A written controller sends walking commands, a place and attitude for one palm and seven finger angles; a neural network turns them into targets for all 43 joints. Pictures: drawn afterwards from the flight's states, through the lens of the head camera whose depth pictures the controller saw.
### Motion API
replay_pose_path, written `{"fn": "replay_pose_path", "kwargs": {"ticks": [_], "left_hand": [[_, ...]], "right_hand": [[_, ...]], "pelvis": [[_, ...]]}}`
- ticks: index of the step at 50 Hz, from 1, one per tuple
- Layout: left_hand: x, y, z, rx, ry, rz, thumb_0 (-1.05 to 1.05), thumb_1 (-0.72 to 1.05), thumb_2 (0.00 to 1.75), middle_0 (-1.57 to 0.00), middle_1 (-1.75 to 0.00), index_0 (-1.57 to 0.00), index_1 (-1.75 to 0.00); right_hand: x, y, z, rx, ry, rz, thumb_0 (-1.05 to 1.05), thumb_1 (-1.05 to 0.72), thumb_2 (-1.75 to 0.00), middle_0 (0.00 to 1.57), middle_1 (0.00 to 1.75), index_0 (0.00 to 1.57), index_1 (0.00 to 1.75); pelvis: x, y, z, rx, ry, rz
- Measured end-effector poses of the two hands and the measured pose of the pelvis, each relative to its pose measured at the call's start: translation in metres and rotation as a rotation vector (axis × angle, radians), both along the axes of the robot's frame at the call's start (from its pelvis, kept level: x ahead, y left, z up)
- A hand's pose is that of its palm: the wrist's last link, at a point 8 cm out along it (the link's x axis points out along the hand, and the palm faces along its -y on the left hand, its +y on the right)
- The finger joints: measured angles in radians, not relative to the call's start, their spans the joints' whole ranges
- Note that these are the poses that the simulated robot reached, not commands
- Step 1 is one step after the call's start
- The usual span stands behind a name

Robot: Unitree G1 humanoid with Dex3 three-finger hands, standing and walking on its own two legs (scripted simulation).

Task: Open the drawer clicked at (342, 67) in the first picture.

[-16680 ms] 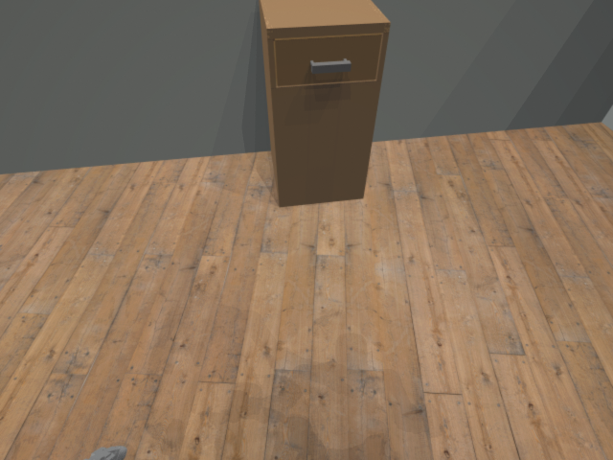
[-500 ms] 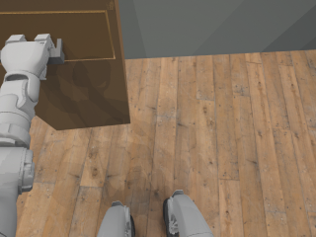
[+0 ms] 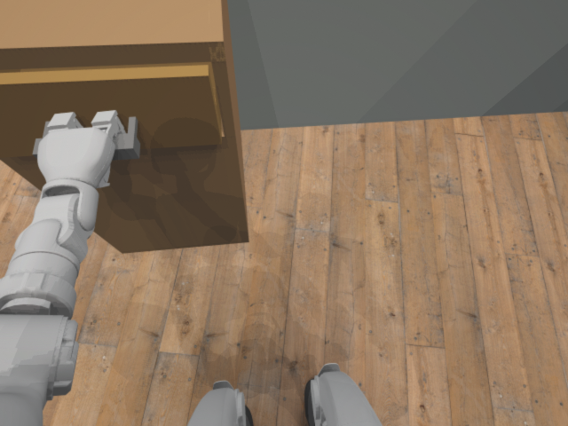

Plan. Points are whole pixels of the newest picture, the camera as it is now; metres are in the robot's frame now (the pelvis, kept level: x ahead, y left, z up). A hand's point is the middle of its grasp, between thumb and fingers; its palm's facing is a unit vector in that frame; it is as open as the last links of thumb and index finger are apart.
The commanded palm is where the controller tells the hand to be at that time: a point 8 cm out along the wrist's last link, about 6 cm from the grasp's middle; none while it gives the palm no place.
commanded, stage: pull the drawer open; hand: left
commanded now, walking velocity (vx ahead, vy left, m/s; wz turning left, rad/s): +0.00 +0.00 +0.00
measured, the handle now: (90, 136) +0.53 +0.27 -0.01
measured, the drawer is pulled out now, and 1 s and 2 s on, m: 0.02 0.12 0.25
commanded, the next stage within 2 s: none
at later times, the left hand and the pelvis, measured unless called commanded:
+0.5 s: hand (95, 207) +0.42 +0.25 -0.02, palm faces -0.06 -0.05 -1.00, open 6.2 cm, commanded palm +0.39 +0.24 +0.02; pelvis +0.03 +0.00 +0.02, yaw +0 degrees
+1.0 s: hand (92, 237) +0.38 +0.25 -0.02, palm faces -0.06 -0.05 -1.00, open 6.1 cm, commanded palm +0.34 +0.24 +0.02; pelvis +0.03 +0.00 +0.02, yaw -1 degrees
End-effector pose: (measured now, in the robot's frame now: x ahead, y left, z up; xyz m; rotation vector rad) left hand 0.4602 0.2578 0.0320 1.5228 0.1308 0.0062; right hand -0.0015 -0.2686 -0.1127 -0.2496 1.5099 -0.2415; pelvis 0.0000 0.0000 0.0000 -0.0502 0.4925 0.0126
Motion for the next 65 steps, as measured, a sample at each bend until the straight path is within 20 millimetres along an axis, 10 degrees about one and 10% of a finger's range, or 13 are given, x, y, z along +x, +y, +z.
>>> {"fn": "replay_pose_path", "kwargs": {"ticks": [24, 65], "left_hand": [[-0.051, -0.004, -0.001, 0.004, -0.017, 0.009, 0.01, 0.66, 0.76, -0.26, -1.35, -0.35, -1.35], [-0.140, -0.011, -0.001, 0.002, -0.026, 0.043, 0.02, 0.66, 0.76, -0.26, -1.35, -0.36, -1.35]], "right_hand": [[0.101, 0.005, 0.007, 0.044, -0.175, 0.069, 0.00, -0.91, -0.90, 0.21, 0.30, 0.20, 0.30], [0.132, 0.004, 0.018, 0.047, -0.366, 0.104, 0.01, -0.91, -0.90, 0.21, 0.30, 0.20, 0.30]], "pelvis": [[0.028, -0.001, 0.017, 0.011, -0.052, -0.001], [0.020, -0.007, 0.020, 0.023, -0.133, -0.025]]}}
